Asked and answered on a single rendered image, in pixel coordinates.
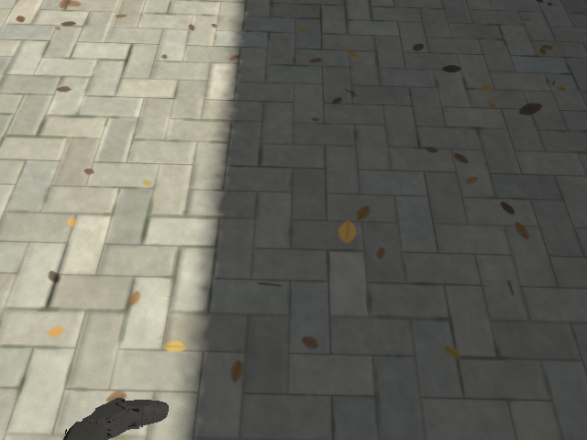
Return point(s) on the robot left hand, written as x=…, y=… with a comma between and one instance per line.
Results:
x=115, y=417

